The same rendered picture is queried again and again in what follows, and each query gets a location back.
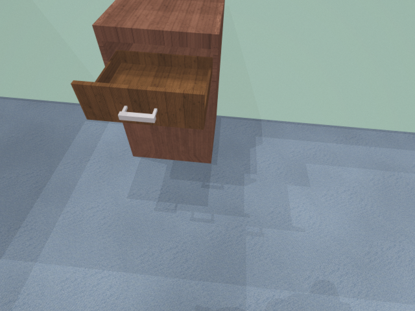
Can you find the cabinet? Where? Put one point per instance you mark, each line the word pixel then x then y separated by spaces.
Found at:
pixel 184 27

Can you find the handle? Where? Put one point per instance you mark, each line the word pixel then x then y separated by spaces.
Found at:
pixel 139 117

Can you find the drawer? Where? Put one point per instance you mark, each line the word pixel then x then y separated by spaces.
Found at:
pixel 177 85

